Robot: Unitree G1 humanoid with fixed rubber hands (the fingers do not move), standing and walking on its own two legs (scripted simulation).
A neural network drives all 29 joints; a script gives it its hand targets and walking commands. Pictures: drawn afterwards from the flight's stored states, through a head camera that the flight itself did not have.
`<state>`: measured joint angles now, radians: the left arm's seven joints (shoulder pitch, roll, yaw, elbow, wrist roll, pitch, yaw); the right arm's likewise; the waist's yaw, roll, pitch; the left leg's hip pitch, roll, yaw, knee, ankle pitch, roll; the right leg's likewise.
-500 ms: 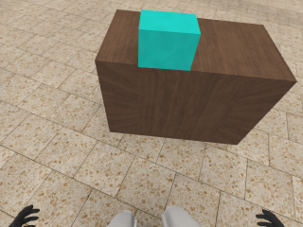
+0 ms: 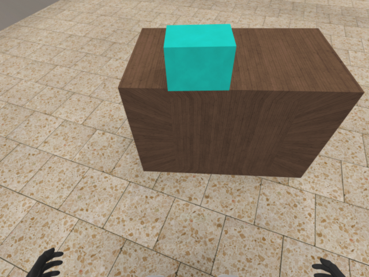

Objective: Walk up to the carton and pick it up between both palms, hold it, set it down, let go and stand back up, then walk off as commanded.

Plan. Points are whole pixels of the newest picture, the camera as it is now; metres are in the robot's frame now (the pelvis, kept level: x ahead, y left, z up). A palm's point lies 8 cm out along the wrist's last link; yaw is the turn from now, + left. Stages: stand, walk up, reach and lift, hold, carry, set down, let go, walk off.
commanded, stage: stand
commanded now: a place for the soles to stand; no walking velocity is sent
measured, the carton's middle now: (198, 58) +0.88 -0.03 +0.00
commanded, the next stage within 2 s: none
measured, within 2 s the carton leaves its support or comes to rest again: neither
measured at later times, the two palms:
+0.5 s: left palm out of the picture +0.15 +0.32 -0.05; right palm out of the picture +0.13 -0.31 -0.08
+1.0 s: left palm (37, 272) +0.15 +0.32 -0.05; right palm out of the picture +0.13 -0.31 -0.08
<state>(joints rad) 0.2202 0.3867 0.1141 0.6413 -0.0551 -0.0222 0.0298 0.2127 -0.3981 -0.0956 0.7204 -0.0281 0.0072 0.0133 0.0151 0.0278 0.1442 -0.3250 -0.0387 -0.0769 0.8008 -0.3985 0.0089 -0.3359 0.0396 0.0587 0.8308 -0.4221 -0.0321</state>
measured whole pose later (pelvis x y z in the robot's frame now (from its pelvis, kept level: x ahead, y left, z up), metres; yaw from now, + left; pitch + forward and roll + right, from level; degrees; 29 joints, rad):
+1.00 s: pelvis +0.01 +0.00 +0.00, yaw +0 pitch -3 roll +0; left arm 0.19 0.39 0.11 0.64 -0.05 -0.05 0.03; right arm 0.21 -0.40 -0.08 0.73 -0.03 -0.03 0.01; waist 0.02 0.02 0.09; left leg -0.33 -0.03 -0.07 0.80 -0.41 0.00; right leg -0.33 0.03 0.08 0.80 -0.41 -0.01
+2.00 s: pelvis +0.01 +0.00 +0.00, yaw +0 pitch -3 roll +0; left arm 0.19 0.38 0.11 0.64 -0.05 -0.04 0.03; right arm 0.21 -0.40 -0.08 0.74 -0.03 -0.03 0.01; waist 0.02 0.02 0.08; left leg -0.33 -0.03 -0.07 0.80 -0.41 0.00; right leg -0.33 0.03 0.08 0.80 -0.41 -0.01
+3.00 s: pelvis +0.01 +0.00 +0.00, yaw +0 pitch -4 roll +0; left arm 0.18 0.38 0.11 0.64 -0.05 -0.04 0.03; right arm 0.21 -0.40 -0.08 0.76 -0.03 -0.03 0.01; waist 0.02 0.02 0.08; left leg -0.33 -0.03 -0.07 0.80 -0.40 0.00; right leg -0.33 0.03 0.08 0.80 -0.41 -0.01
